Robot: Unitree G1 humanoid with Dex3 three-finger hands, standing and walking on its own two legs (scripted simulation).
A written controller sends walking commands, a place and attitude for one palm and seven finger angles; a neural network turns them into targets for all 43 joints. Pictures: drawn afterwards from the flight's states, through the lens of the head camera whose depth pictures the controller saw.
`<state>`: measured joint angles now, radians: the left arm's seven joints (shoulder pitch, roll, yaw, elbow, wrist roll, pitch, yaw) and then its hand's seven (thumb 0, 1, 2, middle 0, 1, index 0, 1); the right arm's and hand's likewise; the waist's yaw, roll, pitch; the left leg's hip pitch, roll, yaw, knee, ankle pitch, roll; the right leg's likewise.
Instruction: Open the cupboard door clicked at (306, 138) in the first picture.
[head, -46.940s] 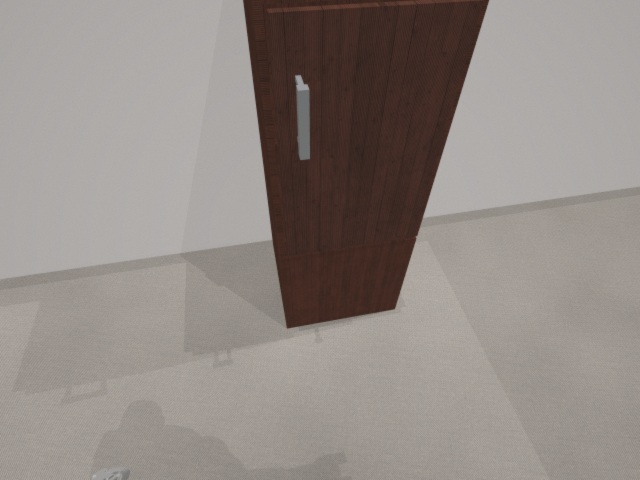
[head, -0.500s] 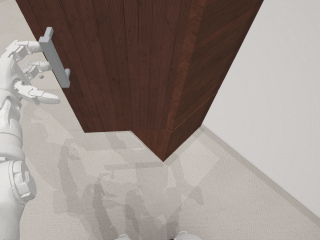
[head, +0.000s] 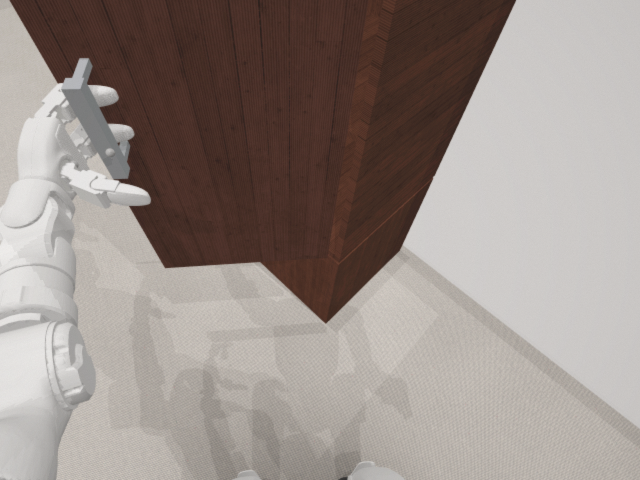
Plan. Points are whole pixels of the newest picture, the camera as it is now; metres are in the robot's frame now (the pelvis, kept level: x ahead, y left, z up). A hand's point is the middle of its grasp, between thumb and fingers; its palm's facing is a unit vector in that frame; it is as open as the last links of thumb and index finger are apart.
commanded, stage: slide the fingers in behind the handle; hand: left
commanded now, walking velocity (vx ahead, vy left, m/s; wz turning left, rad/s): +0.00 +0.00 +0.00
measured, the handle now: (103, 123) +0.53 +0.25 +0.12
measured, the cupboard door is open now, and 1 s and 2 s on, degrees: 50 50 72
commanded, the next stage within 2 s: close the thumb around the handle in 0.50 s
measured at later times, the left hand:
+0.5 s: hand (113, 156) +0.47 +0.22 +0.12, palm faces +0.06 -1.00 +0.00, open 14.0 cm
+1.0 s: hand (116, 155) +0.47 +0.22 +0.12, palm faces +0.05 -1.00 +0.00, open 9.5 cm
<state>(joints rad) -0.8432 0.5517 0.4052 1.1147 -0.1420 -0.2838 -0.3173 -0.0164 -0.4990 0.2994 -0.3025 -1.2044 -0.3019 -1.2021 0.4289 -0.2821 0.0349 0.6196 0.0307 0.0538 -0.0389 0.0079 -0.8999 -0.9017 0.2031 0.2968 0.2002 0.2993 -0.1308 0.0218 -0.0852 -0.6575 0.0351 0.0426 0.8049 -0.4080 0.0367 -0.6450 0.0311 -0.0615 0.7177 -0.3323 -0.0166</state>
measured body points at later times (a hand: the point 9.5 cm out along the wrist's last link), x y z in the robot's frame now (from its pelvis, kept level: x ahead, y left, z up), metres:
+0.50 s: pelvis +0.00 -0.01 +0.00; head +0.08 +0.01 +0.44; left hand +0.46 +0.28 +0.12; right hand +0.02 -0.28 -0.11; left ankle -0.02 +0.09 -0.71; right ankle +0.00 -0.11 -0.71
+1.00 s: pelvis -0.01 +0.00 +0.00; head +0.08 +0.01 +0.44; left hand +0.47 +0.28 +0.12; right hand +0.01 -0.27 -0.11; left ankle -0.02 +0.09 -0.71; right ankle +0.00 -0.11 -0.71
